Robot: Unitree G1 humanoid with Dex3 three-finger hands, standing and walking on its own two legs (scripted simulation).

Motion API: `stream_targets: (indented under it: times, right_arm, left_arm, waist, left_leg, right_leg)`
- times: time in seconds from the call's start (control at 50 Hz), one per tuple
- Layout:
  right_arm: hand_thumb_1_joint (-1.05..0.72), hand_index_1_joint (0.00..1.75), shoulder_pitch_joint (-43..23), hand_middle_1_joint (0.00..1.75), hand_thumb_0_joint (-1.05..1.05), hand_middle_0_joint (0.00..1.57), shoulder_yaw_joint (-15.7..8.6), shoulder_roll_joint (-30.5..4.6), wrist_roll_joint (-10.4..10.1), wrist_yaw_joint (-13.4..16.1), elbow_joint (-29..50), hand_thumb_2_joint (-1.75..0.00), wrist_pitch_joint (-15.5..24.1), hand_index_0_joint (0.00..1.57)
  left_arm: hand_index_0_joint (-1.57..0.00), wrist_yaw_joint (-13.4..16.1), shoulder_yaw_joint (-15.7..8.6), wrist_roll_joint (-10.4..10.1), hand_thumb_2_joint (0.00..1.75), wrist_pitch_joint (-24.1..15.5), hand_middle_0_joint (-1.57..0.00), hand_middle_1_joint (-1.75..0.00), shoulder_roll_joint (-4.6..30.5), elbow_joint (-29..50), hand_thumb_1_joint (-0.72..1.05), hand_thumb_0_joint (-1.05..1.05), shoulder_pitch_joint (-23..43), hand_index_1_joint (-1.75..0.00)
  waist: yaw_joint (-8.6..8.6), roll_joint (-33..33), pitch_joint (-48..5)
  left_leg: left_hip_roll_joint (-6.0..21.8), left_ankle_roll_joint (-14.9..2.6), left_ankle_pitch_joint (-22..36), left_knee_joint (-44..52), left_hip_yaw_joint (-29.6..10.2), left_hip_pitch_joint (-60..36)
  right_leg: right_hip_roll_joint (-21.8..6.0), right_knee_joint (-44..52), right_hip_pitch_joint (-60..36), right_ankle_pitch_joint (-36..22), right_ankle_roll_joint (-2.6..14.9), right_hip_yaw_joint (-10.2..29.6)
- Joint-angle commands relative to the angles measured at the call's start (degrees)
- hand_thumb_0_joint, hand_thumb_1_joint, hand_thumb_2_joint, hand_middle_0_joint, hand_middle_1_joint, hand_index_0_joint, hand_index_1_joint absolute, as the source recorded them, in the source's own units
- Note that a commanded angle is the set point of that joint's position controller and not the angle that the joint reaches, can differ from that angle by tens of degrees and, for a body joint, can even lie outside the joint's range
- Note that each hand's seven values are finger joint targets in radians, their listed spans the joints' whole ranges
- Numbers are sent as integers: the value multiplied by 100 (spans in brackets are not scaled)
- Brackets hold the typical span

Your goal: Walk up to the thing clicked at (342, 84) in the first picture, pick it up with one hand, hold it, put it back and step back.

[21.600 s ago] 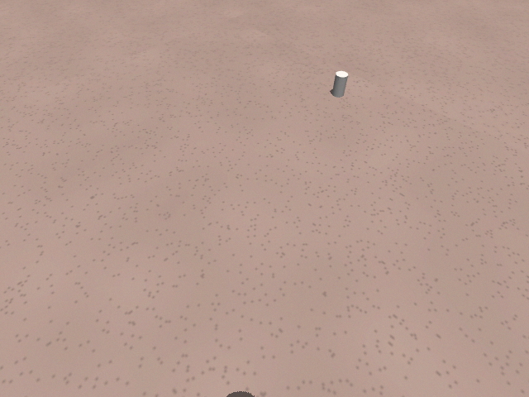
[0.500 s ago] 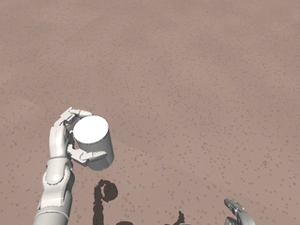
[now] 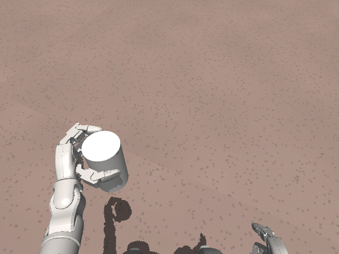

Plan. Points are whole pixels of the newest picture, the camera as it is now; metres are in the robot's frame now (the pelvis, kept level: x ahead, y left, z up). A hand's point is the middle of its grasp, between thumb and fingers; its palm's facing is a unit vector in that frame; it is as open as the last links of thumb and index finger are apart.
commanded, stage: crouch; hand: left
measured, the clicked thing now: (107, 163) +0.33 +0.15 +0.01
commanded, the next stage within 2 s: lower in 1.66 s
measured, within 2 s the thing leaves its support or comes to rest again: neither
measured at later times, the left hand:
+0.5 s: hand (109, 175) +0.39 +0.19 -0.19, palm faces +0.24 -0.97 -0.02, open 11.6 cm
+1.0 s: hand (114, 188) +0.41 +0.22 -0.39, palm faces +0.26 -0.97 -0.03, open 11.6 cm
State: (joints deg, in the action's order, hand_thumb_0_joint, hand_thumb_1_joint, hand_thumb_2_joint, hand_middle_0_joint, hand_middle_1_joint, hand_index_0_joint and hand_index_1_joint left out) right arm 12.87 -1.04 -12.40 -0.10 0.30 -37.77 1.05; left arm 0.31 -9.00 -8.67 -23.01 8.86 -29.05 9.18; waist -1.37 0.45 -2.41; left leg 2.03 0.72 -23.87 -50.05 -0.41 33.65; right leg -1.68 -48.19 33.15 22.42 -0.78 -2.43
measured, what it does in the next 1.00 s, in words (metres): lowers itself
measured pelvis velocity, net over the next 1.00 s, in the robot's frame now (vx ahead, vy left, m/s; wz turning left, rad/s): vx -0.09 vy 0.00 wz -0.07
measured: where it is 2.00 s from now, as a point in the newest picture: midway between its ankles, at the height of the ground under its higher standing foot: outside the picture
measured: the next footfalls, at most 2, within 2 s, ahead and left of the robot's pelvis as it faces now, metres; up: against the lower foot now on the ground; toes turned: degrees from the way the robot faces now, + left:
none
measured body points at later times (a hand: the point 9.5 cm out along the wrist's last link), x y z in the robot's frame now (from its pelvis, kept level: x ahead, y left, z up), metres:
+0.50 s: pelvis -0.04 +0.00 -0.18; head +0.12 +0.02 +0.24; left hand +0.37 +0.24 -0.19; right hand +0.08 -0.26 -0.31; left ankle +0.01 +0.13 -0.70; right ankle +0.02 -0.13 -0.70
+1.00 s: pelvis -0.09 +0.00 -0.35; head +0.13 +0.04 +0.04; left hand +0.39 +0.27 -0.38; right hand -0.03 -0.28 -0.47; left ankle +0.01 +0.13 -0.70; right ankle +0.02 -0.13 -0.70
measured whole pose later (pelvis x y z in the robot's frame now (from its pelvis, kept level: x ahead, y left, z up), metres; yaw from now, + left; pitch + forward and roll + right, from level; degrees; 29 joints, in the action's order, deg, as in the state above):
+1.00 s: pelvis -0.09 +0.00 -0.35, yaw -4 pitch +31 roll -5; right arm 7.0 3.0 -15.8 7.7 -5.9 -42.0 -1.5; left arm -1.8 -30.2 -1.4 -45.3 28.1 -70.9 46.5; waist -10.1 -1.6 -4.6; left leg 1.5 1.4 -38.9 -129.4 -6.2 122.2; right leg -1.7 -125.2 120.6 36.1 -0.3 -3.5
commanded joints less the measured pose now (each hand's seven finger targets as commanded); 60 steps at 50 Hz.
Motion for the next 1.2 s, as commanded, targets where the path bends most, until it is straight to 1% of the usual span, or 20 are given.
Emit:
stream_targets:
  times: [0.0,0.1,0.18,0.24,0.26,0.32,0.38,0.48,0.52,0.54,0.58,0.6,0.64,0.66,0.76,0.88,0.98,1.06,1.14,1.18]
  right_arm:
    - [-91,30,-88,30,0,20,-331,-784,58,-5,594,-91,261,20]
    - [-90,30,6,30,0,20,-384,-817,187,-114,459,-91,323,20]
    - [-90,30,-44,30,0,20,-367,-875,270,-210,427,-90,386,20]
    - [-90,30,-45,30,0,20,-353,-992,317,-276,478,-90,391,20]
    - [-89,30,-7,30,0,20,-356,-1025,329,-291,461,-90,365,20]
    - [-90,30,43,30,0,20,-308,-1090,359,-336,471,-90,280,20]
    - [-90,30,89,30,0,20,-323,-1140,401,-392,423,-91,198,20]
    - [-92,30,240,30,0,20,-346,-1259,471,-450,230,-91,87,20]
    - [-92,30,270,30,0,20,-315,-1267,489,-461,182,-91,57,20]
    - [-92,30,243,30,0,20,-294,-1255,505,-482,170,-91,38,20]
    - [-92,30,295,30,0,20,-274,-1284,551,-499,98,-91,12,20]
    - [-92,30,280,30,0,20,-250,-1273,559,-503,73,-91,8,20]
    - [-92,30,251,30,0,20,-192,-1309,595,-497,21,-91,-14,20]
    - [-92,30,202,30,0,20,-168,-1321,619,-515,15,-91,-23,20]
    - [-92,30,195,30,0,20,-91,-1344,705,-565,-8,-91,-69,20]
    - [-93,30,244,30,0,20,18,-1494,781,-554,-195,-91,-110,20]
    - [-91,30,178,30,0,20,126,-1642,816,-553,-146,-91,-185,20]
    - [-91,30,120,30,0,20,232,-1716,852,-561,-186,-91,-225,20]
    - [-90,30,49,30,0,20,347,-1822,917,-585,-37,-90,-258,20]
    - [-90,30,68,30,0,20,383,-1861,964,-596,-15,-90,-285,20]
  left_arm:
    - [-115,69,-368,83,116,-680,-112,-130,683,698,-5,0,1542,-130]
    - [-117,31,-599,164,118,-1376,-114,-133,874,54,-2,0,2207,-132]
    - [-118,-39,-604,137,118,-1929,-116,-134,786,-735,-3,0,2437,-133]
    - [-116,-61,-557,181,116,-2253,-114,-131,955,-855,-5,0,2868,-130]
    - [-116,-48,-704,218,116,-2322,-113,-130,1203,-808,-5,0,3101,-130]
    - [-115,21,-1030,223,118,-2426,-113,-131,1466,-1071,-7,0,3365,-131]
    - [-117,51,-1113,180,121,-2480,-115,-134,1376,-1243,-7,0,3493,-135]
    - [-122,-74,-1200,293,123,-2508,-120,-138,1522,-1753,-5,0,4005,-138]
    - [-122,-60,-1558,294,121,-2540,-120,-137,1904,-1945,-9,0,4075,-137]
    - [-122,-62,-1440,294,122,-2563,-119,-137,1823,-1887,-8,0,4444,-137]
    - [-120,-49,-1659,335,122,-2589,-118,-137,2045,-2154,-8,0,4625,-137]
    - [-121,-65,-1521,377,121,-2587,-119,-137,1925,-2389,-9,0,4794,-137]
    - [-119,-99,-1770,453,121,-2630,-117,-135,2348,-2659,-9,0,4896,-136]
    - [-120,-122,-1731,502,120,-2612,-117,-136,2247,-3025,-11,0,4793,-136]
    - [-123,-77,-2128,581,119,-2772,-121,-137,2914,-2668,-14,0,5498,-137]
    - [-119,-206,-2081,728,118,-2721,-117,-135,3126,-3032,-14,0,5776,-135]
    - [-118,-219,-2298,701,116,-2637,-115,-134,3402,-3008,-18,0,5718,-134]
    - [-120,-256,-2227,737,118,-2577,-116,-136,3292,-3323,-18,0,5540,-135]
    - [-121,-192,-2433,762,119,-2619,-116,-137,3656,-3089,-13,0,5662,-136]
    - [-121,-193,-2279,801,121,-2626,-116,-138,3422,-3108,-11,0,5622,-137]
  waist:
    - [-85,-163,-1283]
    - [-218,-45,-1795]
    - [-310,62,-2266]
    - [-295,314,-3026]
    - [-231,468,-3238]
    - [-158,506,-3654]
    - [-215,465,-3956]
    - [-470,342,-4232]
    - [-407,46,-4298]
    - [-498,177,-4310]
    - [-557,127,-4489]
    - [-660,132,-4315]
    - [-630,212,-4203]
    - [-629,288,-4017]
    - [-595,575,-4410]
    - [-891,879,-4181]
    - [-859,1044,-4017]
    - [-994,1023,-3501]
    - [-1000,1158,-3526]
    - [-1097,1300,-3493]
  left_leg:
    - [-159,-105,979,310,11,-27]
    - [-161,-109,693,-590,-59,798]
    - [-195,-119,247,-1624,-143,1915]
    - [-171,-99,327,-2230,-212,2249]
    - [-177,-87,379,-2427,-204,2366]
    - [-162,-69,586,-2877,-268,2809]
    - [-177,-80,587,-3280,-291,3260]
    - [-169,-130,618,-4113,-310,3997]
    - [-180,-175,450,-4452,-238,4610]
    - [-178,-163,301,-4562,-266,4679]
    - [-169,-182,252,-4921,-224,4986]
    - [-166,-174,90,-5018,-234,5146]
    - [-168,-155,-207,-5222,-212,5511]
    - [-163,-145,-325,-5299,-200,5600]
    - [-167,-121,-904,-5791,-66,6217]
    - [-145,-117,-1106,-6185,-122,6516]
    - [-143,-106,-1153,-6410,-197,6673]
    - [-117,-103,-1334,-6576,-330,6927]
    - [-95,-90,-1395,-6739,-442,7034]
    - [-84,-57,-1299,-6787,-507,6876]
  right_leg:
    - [148,251,-184,-1215,126,32]
    - [159,-626,878,-900,162,61]
    - [170,-1600,2074,-429,190,69]
    - [160,-2249,2723,-326,228,99]
    - [168,-2435,2900,-332,240,127]
    - [189,-3037,3394,-397,272,68]
    - [187,-3453,3724,-382,283,42]
    - [191,-4186,4426,-486,269,19]
    - [164,-4326,4255,-455,209,140]
    - [170,-4482,4571,-296,234,107]
    - [154,-4662,4616,-264,192,174]
    - [166,-4772,4922,-96,208,133]
    - [157,-4981,5175,212,210,141]
    - [160,-5095,5457,355,223,97]
    - [171,-5510,5537,894,188,165]
    - [228,-6125,6258,911,216,-187]
    - [238,-6517,6585,949,223,-365]
    - [240,-6756,7071,1053,229,-481]
    - [259,-6961,7123,1045,230,-568]
    - [249,-7062,7252,921,235,-617]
